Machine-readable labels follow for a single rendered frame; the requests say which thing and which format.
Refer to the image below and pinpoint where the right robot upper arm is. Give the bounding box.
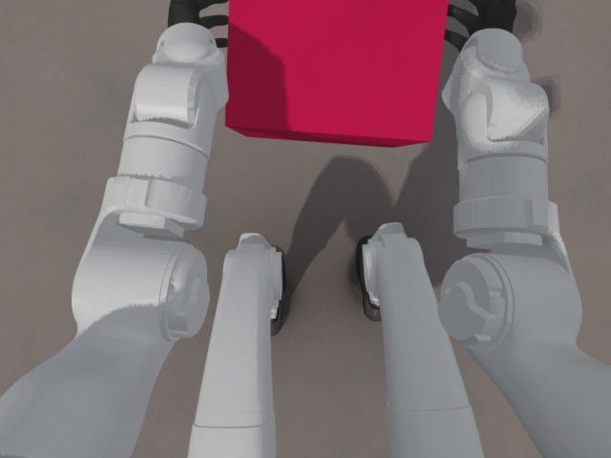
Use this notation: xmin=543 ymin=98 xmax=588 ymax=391
xmin=437 ymin=253 xmax=611 ymax=458

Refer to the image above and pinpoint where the carton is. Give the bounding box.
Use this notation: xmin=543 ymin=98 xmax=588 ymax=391
xmin=225 ymin=0 xmax=449 ymax=148

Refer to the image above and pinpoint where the right robot forearm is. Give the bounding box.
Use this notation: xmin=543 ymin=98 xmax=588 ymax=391
xmin=442 ymin=29 xmax=577 ymax=285

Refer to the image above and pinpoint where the robot left shin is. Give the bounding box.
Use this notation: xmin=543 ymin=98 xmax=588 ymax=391
xmin=222 ymin=233 xmax=279 ymax=319

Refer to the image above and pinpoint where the left robot forearm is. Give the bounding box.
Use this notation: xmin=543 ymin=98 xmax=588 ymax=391
xmin=72 ymin=23 xmax=229 ymax=318

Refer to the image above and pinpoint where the robot left hand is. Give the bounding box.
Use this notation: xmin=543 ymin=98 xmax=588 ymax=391
xmin=168 ymin=0 xmax=229 ymax=48

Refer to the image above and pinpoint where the robot right hand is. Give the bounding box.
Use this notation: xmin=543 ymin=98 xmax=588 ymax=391
xmin=444 ymin=0 xmax=517 ymax=52

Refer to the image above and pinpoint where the left robot upper arm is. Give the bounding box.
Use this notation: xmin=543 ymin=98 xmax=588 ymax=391
xmin=0 ymin=236 xmax=210 ymax=458

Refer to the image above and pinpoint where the robot right foot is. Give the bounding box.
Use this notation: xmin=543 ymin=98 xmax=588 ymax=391
xmin=356 ymin=236 xmax=382 ymax=322

